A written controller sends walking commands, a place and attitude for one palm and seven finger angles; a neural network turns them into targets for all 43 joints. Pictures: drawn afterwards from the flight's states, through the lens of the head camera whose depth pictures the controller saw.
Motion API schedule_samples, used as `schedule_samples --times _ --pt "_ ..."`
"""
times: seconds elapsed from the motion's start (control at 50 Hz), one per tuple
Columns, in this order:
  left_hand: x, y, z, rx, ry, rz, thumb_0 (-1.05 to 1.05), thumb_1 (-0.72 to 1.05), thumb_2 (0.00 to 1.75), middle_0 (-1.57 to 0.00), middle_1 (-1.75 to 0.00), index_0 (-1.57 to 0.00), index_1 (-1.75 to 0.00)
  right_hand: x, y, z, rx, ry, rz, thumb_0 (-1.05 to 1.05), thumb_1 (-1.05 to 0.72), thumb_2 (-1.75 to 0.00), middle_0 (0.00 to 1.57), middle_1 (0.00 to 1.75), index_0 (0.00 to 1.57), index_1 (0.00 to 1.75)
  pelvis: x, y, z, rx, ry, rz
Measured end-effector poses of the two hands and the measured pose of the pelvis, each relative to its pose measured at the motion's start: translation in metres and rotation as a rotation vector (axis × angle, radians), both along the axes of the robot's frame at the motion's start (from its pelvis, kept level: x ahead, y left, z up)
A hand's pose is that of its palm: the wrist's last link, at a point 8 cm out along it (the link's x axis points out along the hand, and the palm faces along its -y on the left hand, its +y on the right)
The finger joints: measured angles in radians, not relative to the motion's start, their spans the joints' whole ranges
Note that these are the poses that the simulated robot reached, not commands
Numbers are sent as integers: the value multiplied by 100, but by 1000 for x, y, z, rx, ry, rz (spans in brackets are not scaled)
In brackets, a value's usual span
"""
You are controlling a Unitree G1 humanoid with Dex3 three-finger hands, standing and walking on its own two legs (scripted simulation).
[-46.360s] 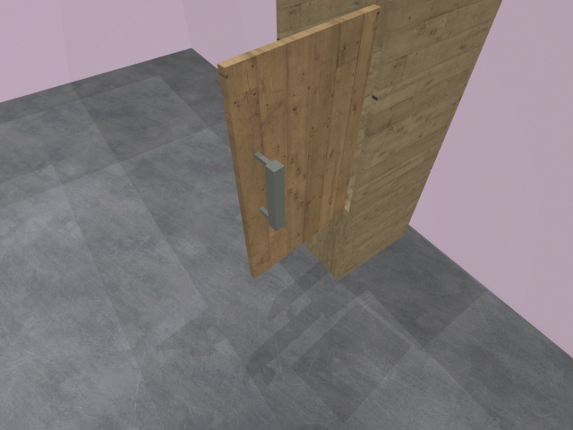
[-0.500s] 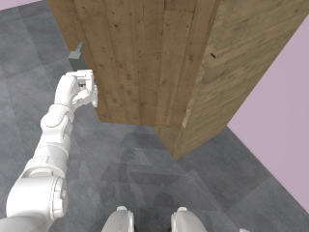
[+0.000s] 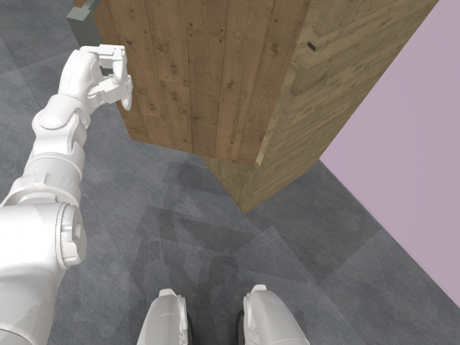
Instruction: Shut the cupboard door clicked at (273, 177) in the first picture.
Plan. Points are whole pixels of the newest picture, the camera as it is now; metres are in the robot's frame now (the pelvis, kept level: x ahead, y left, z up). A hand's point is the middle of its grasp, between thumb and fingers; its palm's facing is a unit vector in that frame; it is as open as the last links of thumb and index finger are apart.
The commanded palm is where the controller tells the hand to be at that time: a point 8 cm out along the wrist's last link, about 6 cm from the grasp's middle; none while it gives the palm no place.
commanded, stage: push the door shut along its arc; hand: left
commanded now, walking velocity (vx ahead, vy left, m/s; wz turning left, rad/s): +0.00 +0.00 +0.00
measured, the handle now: (104, 53) +0.60 +0.18 +0.09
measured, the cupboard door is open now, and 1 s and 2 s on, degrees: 42 27 24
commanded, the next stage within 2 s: pull the fist back off the door in 0.88 s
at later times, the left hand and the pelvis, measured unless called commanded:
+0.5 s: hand (156, 57) +0.58 +0.08 +0.10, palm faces -0.39 -0.92 -0.03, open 3.1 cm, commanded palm +0.59 +0.12 +0.09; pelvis +0.02 +0.00 -0.01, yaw -3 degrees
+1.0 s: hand (171, 46) +0.61 +0.06 +0.10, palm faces -0.44 -0.89 -0.04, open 3.3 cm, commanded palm +0.64 +0.07 +0.09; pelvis +0.01 +0.00 -0.03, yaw -2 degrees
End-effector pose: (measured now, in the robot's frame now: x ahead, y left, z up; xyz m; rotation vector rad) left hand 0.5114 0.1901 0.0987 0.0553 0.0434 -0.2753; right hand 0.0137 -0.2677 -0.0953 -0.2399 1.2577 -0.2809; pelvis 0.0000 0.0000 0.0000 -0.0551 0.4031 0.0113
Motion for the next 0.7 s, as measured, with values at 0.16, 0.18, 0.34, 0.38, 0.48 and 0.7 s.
schedule_samples --times 0.16,0.18,0.34,0.38,0.48,0.7 --pt "29 -21 -1 -20 15 -62 2 90 90 -130 -150 -130 -150 -17 6 -4 -5 41 -31 0 -90 -90 20 30 20 30 2 4 -7 -7 38 -14" --pt "32 -24 -1 -20 18 -67 2 90 90 -130 -150 -130 -150 -19 7 -4 -5 45 -37 0 -90 -90 20 30 20 30 3 4 -7 -7 42 -16" --pt "59 -43 -1 -22 28 -98 2 90 90 -130 -150 -130 -150 -38 14 -3 -2 97 -87 0 -90 -90 20 30 20 30 9 5 -10 -9 70 -34" --pt "65 -45 -1 -22 33 -101 2 90 90 -130 -150 -130 -150 -43 15 -3 -1 112 -99 0 -90 -90 20 30 20 30 10 5 -11 -9 77 -37" --pt "73 -48 0 -5 34 -115 2 90 91 -130 -150 -130 -150 -51 17 -3 8 154 -117 0 -90 -90 20 30 20 30 15 3 -10 -7 88 -41" --pt "86 -52 1 -5 62 -150 1 89 93 -130 -150 -130 -150 -45 5 0 -33 174 -96 0 -90 -90 20 30 20 30 18 -3 -13 -16 104 -26"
